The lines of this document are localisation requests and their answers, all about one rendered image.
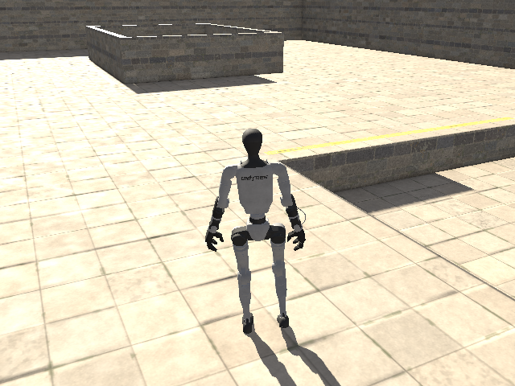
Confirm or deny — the left robot upper arm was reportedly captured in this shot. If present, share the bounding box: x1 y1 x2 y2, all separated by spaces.
216 164 237 208

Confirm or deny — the left robot hand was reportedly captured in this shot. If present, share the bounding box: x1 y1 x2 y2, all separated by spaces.
205 230 224 252

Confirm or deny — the robot left foot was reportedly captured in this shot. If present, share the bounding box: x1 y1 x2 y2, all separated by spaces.
242 313 253 334

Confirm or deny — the left robot forearm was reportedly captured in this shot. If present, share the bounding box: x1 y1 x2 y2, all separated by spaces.
208 196 225 233

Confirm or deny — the humanoid robot torso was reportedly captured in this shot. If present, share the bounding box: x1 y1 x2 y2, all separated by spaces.
236 159 274 241

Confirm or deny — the right robot hand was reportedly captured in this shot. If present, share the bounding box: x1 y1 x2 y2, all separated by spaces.
287 229 306 251

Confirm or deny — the right robot forearm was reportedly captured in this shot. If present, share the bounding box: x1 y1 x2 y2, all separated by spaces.
286 194 303 232

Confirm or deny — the right robot upper arm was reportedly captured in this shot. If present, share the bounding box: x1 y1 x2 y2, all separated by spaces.
271 162 293 207

